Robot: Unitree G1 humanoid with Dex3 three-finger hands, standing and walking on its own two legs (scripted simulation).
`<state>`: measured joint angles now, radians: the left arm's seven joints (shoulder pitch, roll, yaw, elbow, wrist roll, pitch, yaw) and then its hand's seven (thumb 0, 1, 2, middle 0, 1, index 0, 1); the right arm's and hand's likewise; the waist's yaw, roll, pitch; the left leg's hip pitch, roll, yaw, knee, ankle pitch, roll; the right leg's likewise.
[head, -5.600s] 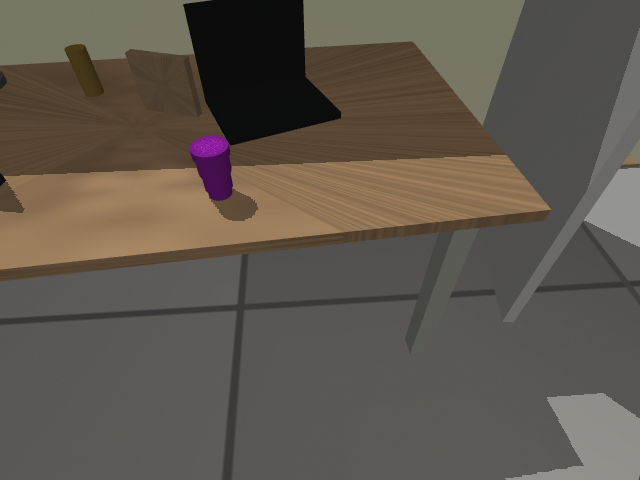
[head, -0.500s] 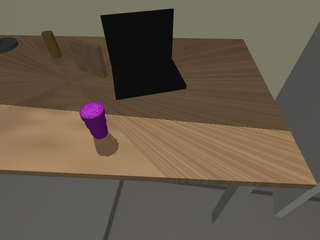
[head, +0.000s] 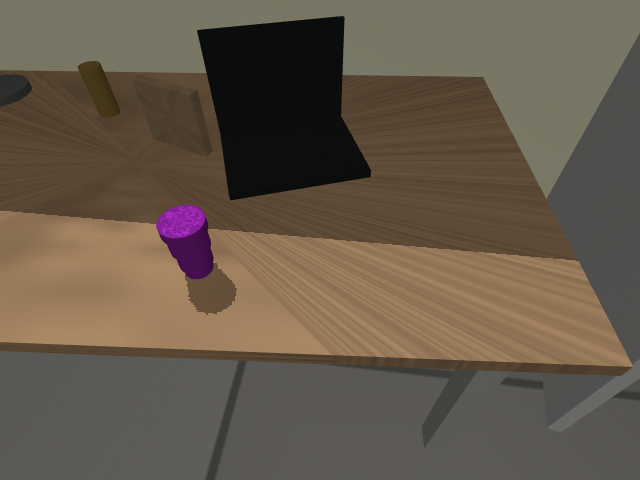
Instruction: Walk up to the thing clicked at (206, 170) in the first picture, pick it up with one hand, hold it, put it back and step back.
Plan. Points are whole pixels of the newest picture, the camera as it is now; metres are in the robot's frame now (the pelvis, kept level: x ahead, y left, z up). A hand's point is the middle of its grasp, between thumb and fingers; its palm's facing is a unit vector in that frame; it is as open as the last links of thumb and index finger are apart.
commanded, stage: rise first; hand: left
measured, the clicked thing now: (190, 246) +0.48 +0.23 +0.00
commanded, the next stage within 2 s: go down in 1.72 s
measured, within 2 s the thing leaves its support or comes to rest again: neither
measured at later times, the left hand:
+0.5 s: hand (130, 449) +0.19 +0.26 -0.06, palm faces +0.17 -0.92 -0.34, open 16.7 cm
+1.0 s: hand (88, 418) +0.20 +0.27 +0.04, palm faces +0.20 -0.91 -0.38, open 17.6 cm
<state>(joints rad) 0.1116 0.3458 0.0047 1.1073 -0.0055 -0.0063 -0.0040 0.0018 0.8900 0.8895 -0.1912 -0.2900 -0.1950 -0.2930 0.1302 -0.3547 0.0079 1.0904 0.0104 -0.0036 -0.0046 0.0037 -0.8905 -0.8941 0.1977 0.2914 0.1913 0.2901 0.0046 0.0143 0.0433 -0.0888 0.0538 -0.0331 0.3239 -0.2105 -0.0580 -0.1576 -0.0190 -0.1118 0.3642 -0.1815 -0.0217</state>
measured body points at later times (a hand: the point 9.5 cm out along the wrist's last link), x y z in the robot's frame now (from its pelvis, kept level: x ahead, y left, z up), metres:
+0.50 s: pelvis +0.00 +0.02 +0.00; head +0.01 +0.01 +0.45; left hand +0.18 +0.30 -0.04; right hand +0.14 -0.24 -0.10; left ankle -0.02 +0.16 -0.75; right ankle +0.01 -0.10 -0.75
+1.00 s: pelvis +0.00 +0.03 +0.00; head +0.00 +0.02 +0.45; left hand +0.18 +0.31 +0.06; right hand +0.14 -0.23 -0.10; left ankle -0.02 +0.16 -0.75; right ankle +0.01 -0.10 -0.75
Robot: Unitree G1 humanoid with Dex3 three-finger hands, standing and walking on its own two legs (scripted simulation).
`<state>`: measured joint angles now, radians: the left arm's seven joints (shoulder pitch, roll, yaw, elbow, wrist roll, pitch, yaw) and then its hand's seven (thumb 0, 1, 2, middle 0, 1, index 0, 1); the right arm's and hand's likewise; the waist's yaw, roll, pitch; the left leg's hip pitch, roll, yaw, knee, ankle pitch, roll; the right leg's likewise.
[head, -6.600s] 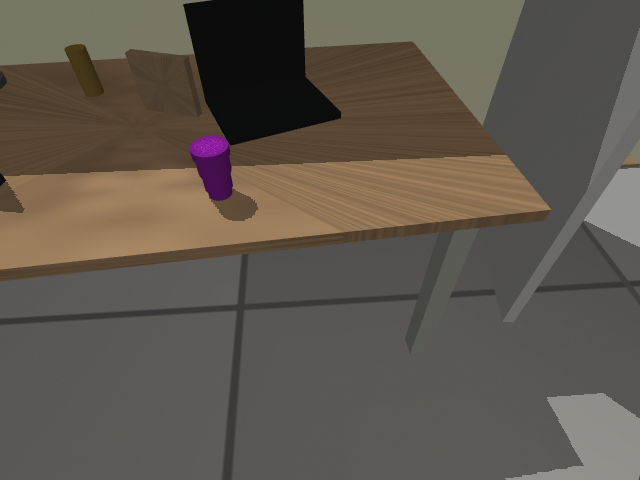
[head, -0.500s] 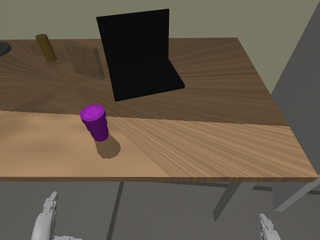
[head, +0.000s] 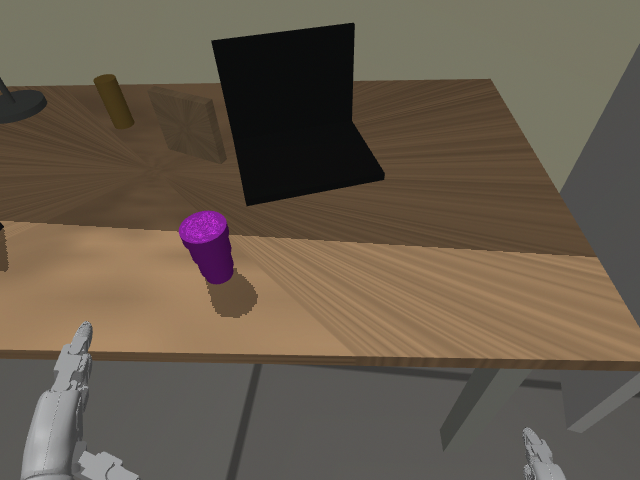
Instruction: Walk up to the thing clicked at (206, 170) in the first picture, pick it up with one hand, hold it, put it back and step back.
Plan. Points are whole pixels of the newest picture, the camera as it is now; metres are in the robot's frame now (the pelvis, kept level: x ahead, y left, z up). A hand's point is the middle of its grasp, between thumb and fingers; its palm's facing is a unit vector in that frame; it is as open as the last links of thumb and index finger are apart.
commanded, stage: rise first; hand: left
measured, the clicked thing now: (211, 251) +0.47 +0.22 +0.00
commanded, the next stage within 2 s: go down in 0.72 s
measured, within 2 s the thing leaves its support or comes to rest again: neither
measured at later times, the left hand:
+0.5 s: hand (97, 411) +0.18 +0.24 +0.09, palm faces +0.31 -0.85 -0.43, open 17.6 cm
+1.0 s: hand (79, 395) +0.19 +0.25 +0.11, palm faces +0.35 -0.84 -0.41, open 17.6 cm
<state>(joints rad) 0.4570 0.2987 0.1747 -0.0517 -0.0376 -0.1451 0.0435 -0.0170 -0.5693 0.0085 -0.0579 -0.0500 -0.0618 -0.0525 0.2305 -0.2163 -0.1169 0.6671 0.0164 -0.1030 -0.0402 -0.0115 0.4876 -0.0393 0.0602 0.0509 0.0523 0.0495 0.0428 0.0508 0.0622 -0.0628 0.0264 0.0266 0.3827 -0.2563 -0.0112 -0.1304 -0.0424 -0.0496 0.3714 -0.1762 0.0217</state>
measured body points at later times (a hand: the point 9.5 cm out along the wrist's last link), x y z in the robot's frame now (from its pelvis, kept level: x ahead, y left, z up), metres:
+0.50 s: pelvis +0.00 -0.01 +0.00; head +0.00 -0.03 +0.45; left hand +0.16 +0.29 +0.11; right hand +0.16 -0.26 -0.10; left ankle -0.03 +0.12 -0.74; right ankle +0.02 -0.14 -0.74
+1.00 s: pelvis +0.00 -0.01 +0.00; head +0.00 -0.03 +0.45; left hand +0.16 +0.30 +0.13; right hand +0.17 -0.27 -0.10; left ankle -0.03 +0.12 -0.74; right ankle +0.02 -0.14 -0.74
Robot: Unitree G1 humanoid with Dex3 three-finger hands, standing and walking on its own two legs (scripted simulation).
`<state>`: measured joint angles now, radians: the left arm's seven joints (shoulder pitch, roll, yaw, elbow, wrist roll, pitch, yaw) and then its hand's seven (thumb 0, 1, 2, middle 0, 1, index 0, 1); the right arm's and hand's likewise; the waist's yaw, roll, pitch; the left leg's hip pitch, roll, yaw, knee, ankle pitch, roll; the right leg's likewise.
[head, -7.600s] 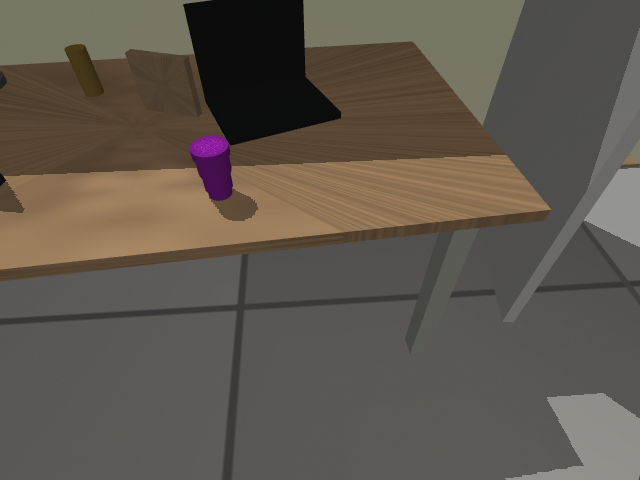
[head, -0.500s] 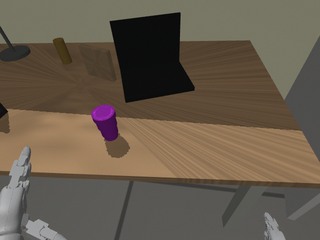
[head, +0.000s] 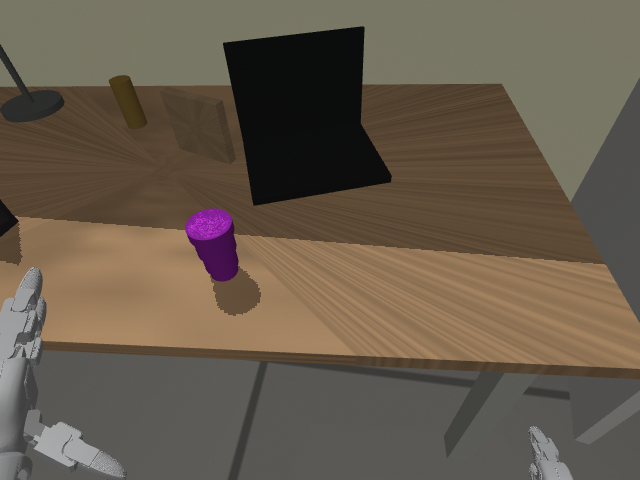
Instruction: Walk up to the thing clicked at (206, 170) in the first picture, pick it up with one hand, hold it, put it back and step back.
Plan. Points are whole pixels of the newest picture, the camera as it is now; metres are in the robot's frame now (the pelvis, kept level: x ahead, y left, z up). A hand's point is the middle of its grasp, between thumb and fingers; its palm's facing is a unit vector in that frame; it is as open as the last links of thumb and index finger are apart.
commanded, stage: go down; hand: left
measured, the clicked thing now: (217, 248) +0.48 +0.22 +0.00
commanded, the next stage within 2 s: none
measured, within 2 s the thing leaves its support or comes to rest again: neither
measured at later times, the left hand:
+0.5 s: hand (45, 294) +0.29 +0.34 +0.13, palm faces +0.22 -0.97 -0.08, open 17.4 cm
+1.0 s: hand (33, 260) +0.33 +0.38 +0.14, palm faces +0.22 -0.98 -0.01, open 17.3 cm
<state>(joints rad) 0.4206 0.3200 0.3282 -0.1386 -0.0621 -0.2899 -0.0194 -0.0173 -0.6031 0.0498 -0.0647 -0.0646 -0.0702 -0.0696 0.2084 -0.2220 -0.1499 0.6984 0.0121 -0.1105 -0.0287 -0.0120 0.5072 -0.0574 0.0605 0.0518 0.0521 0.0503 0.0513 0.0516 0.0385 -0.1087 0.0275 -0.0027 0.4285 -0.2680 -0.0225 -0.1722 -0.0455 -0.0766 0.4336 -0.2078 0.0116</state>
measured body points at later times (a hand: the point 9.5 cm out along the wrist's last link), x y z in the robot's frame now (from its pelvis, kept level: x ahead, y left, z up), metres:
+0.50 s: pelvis -0.01 +0.01 +0.00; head -0.01 +0.00 +0.45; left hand +0.27 +0.39 +0.14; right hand +0.15 -0.25 -0.09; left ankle -0.02 +0.13 -0.74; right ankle +0.02 -0.13 -0.74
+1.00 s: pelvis +0.00 +0.01 +0.00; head +0.01 +0.02 +0.45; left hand +0.32 +0.43 +0.14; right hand +0.14 -0.25 -0.09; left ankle -0.02 +0.13 -0.74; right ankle +0.02 -0.12 -0.74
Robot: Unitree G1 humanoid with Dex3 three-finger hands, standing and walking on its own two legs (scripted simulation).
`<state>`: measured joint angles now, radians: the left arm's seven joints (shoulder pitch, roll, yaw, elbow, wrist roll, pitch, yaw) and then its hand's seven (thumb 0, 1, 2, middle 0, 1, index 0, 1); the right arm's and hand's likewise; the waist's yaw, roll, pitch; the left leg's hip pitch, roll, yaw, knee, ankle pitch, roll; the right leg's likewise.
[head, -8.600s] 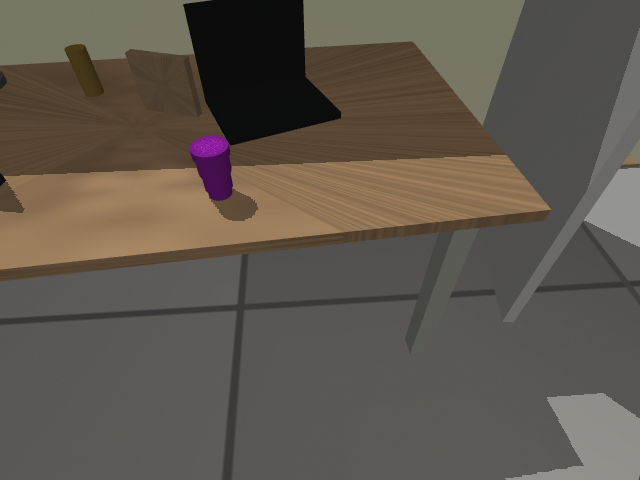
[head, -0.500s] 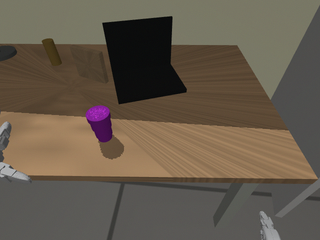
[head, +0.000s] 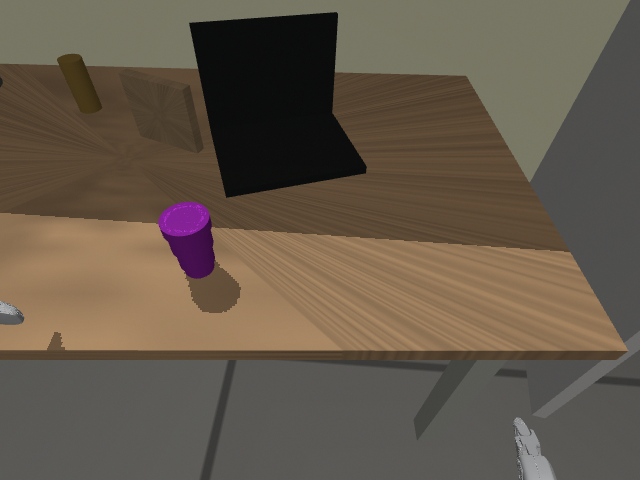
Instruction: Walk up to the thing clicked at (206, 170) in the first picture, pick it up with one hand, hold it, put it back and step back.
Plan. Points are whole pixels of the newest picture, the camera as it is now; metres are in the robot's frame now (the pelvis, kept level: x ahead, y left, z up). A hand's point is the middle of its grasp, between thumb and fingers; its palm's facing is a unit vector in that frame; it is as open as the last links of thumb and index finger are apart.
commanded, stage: go down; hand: left
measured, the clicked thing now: (192, 244) +0.48 +0.21 +0.01
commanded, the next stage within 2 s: approach in 1.82 s
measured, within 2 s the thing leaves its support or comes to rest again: neither
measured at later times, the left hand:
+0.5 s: hand out of the picture +0.35 +0.38 +0.14, palm faces +0.22 -0.97 -0.01, open 17.5 cm
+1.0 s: hand out of the picture +0.37 +0.40 +0.15, palm faces +0.25 -0.97 -0.01, open 17.3 cm
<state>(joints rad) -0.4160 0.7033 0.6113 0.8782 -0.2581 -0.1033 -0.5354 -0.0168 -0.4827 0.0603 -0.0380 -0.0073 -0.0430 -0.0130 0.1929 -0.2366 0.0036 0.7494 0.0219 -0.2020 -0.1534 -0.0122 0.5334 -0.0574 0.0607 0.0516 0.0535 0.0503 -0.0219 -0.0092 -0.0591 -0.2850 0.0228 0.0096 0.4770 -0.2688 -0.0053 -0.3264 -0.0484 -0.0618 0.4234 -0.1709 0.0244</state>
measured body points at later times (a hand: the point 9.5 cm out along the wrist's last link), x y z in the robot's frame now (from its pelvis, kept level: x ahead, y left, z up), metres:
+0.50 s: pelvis +0.01 +0.00 +0.00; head +0.04 +0.02 +0.45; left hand +0.34 +0.43 +0.15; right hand +0.17 -0.26 -0.09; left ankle -0.02 +0.12 -0.74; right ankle +0.02 -0.14 -0.74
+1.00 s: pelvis +0.01 +0.00 -0.01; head +0.06 +0.03 +0.44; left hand +0.35 +0.45 +0.15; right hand +0.16 -0.26 -0.08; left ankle -0.02 +0.12 -0.74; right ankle +0.02 -0.14 -0.74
